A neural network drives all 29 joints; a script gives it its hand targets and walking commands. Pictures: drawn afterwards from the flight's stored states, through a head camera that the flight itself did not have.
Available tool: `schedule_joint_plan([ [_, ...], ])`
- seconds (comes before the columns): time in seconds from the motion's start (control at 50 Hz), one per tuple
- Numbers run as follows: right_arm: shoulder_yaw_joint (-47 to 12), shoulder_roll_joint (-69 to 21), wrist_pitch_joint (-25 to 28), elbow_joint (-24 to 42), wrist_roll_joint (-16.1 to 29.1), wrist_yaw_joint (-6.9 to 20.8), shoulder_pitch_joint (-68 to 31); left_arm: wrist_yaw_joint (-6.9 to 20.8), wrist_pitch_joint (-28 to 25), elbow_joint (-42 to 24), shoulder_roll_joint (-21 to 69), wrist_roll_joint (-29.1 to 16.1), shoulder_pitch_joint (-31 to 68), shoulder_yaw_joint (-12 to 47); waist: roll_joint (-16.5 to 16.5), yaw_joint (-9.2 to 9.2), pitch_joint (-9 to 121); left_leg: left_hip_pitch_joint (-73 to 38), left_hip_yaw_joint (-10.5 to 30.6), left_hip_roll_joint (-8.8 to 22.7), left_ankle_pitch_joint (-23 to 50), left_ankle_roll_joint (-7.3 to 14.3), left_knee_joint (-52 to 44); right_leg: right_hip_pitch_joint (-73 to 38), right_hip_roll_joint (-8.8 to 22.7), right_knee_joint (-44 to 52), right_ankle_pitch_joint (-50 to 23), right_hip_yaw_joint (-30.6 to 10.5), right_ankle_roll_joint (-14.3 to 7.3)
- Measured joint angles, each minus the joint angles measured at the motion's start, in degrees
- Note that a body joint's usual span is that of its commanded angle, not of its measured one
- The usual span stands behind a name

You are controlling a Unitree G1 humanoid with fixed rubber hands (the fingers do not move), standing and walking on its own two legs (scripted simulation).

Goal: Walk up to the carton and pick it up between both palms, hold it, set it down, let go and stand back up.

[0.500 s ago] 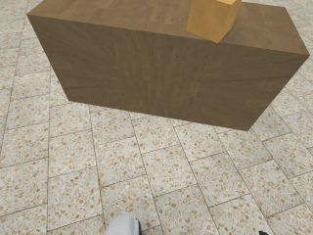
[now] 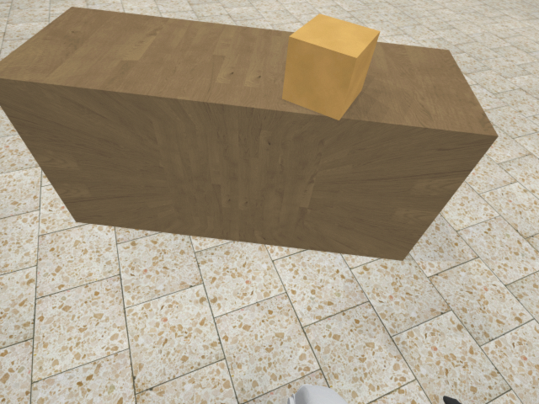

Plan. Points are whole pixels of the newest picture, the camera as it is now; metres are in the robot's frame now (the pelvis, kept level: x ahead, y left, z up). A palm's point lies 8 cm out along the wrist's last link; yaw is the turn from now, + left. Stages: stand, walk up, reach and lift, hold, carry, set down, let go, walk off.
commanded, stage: walk up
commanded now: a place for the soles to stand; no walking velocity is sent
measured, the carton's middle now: (329, 66) +0.93 -0.16 +0.03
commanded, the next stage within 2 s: none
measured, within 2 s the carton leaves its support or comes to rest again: neither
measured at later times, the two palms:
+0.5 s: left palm (85, 365) +0.19 +0.30 -0.13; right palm (442, 367) +0.19 -0.30 -0.12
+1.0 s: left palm (140, 283) +0.34 +0.25 -0.14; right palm (453, 293) +0.32 -0.35 -0.09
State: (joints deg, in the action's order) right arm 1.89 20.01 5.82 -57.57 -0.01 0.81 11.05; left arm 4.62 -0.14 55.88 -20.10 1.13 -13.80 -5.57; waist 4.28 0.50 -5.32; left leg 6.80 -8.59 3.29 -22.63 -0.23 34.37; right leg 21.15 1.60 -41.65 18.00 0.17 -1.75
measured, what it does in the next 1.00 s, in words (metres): walks ahead: right foot, then left foot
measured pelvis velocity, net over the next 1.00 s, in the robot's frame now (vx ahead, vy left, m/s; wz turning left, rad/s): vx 0.27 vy -0.04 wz -0.07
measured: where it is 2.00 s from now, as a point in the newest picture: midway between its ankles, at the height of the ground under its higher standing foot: (284, 322)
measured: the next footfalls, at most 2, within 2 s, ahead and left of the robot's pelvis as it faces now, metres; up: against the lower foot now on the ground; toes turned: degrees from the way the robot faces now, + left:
right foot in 0.02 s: +0.13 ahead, -0.12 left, +0.00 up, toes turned -2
left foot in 0.48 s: +0.28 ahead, +0.09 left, +0.00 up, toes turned +5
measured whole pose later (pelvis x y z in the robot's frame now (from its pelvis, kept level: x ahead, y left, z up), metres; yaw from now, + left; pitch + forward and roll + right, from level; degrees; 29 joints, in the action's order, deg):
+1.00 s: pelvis +0.27 -0.04 +0.00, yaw -4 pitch -6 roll +1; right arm 1.9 20.2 5.4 -57.5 0.0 0.1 11.1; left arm 4.0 0.3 54.3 -20.2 1.1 -13.9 -5.4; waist 5.1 0.1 -6.8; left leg 6.1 -7.8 3.7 -23.7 -0.3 35.7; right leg 20.1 0.4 -44.4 18.7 -0.1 -2.0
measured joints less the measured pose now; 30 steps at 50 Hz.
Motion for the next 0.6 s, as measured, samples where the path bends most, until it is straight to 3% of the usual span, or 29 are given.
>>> schedule_joint_plan([
  [0.06,0.0,0.1,-0.3,0.1,0.0,0.0,0.0,0.0,-0.6,0.0,0.0,0.0,0.0,-0.3,-2.3,0.18,-0.8,2.3,0.2,2.5,-3.2,-0.3,9.2,-0.5,-1.4,1.2,-3.4,0.7,-0.1],
  [0.12,0.0,0.2,-1.5,0.1,0.0,0.0,0.0,-0.3,-0.9,0.0,0.0,0.0,-0.1,0.3,-3.3,0.2,-0.9,9.5,2.7,1.2,-3.3,0.3,25.2,-1.0,-2.1,-0.7,-0.2,0.6,-0.6],
  [0.16,0.0,0.2,-1.5,0.2,0.0,0.0,0.0,-0.7,-1.0,-0.1,0.0,0.0,-0.1,0.7,-4.2,0.15,-0.9,13.5,2.8,0.8,-3.3,0.6,28.5,-1.8,-2.6,0.7,0.1,0.7,-0.9],
  [0.34,0.0,0.3,-2.3,0.2,0.0,0.1,0.0,-1.9,-1.5,-0.1,0.0,0.0,-0.1,0.8,-6.5,0.12,-0.8,21.3,2.9,0.8,-3.4,0.6,21.6,-6.5,-4.6,5.9,1.3,0.7,-1.3],
  [0.48,0.0,0.3,-1.9,0.2,0.0,0.0,0.1,-1.9,-1.5,-0.5,0.1,0.0,-0.1,1.1,-5.9,0.09,-0.7,20.5,2.9,0.8,-0.5,0.8,8.2,-8.4,-4.7,4.4,5.8,0.7,-0.5],
  [0.52,0.0,0.2,-1.2,0.0,0.0,-0.1,0.1,-2.0,-1.5,-1.0,0.1,0.0,0.0,1.2,-5.0,-0.03,-1.3,19.0,2.5,0.2,10.5,2.5,6.4,-8.1,-4.2,-0.3,8.0,0.5,-0.5],
  [0.6,0.0,0.2,-0.6,0.0,0.0,-0.3,0.1,-2.0,-1.4,-1.3,0.0,0.0,0.0,1.6,-2.7,-0.24,-1.5,14.4,1.7,-0.2,4.9,3.8,7.8,-3.4,-4.2,-21.2,7.5,0.2,-0.5],
])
